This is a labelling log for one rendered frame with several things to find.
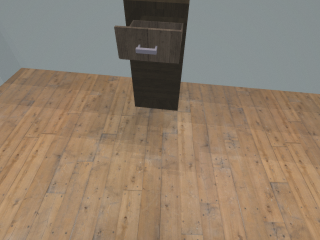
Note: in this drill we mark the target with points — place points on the cabinet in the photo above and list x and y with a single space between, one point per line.
156 85

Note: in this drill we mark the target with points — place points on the handle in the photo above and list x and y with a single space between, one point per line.
141 50

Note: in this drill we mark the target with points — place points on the drawer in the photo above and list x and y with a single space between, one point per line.
167 36

